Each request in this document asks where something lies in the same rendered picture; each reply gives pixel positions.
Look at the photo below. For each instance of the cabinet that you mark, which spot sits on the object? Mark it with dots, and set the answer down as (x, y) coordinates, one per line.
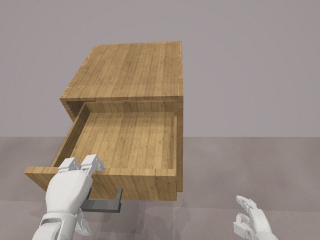
(147, 71)

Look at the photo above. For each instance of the handle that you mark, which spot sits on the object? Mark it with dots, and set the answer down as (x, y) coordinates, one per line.
(102, 206)

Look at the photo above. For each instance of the left robot hand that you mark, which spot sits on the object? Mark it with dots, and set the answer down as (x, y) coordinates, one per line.
(68, 189)

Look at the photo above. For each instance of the drawer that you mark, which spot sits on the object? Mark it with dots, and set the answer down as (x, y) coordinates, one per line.
(136, 141)

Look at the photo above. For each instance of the right robot hand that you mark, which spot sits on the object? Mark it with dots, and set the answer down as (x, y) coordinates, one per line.
(247, 227)

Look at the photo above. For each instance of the robot left forearm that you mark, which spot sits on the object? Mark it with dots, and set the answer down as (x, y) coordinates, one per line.
(56, 225)

